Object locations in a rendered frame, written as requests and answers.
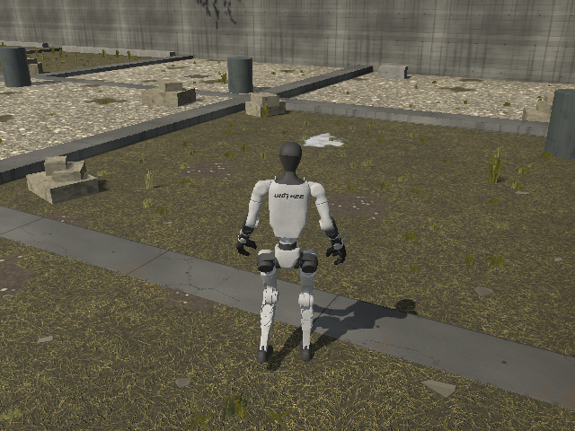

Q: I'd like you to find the robot right forearm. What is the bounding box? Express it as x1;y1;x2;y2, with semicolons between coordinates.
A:
325;217;343;250

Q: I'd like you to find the humanoid robot torso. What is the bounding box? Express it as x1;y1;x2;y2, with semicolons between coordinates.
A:
268;176;310;269

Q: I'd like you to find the robot left forearm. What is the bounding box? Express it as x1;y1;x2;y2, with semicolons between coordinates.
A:
238;214;254;243

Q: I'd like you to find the robot left upper arm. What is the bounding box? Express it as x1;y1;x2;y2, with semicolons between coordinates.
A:
245;180;271;228

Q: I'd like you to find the robot left hand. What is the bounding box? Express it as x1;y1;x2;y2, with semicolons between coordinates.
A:
235;240;257;256

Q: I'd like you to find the robot right upper arm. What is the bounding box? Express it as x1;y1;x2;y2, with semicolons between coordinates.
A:
308;181;334;231

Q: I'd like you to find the robot right hand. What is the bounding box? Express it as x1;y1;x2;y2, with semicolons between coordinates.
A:
326;244;347;265

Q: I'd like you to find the robot left shin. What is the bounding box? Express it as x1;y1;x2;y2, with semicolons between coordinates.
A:
260;289;276;352

